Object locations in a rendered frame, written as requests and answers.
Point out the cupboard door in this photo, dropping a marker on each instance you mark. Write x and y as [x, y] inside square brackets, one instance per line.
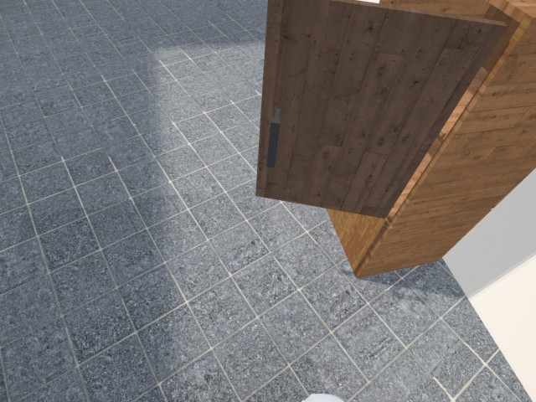
[364, 90]

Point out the handle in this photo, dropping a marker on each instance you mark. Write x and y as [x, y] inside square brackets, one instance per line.
[273, 140]

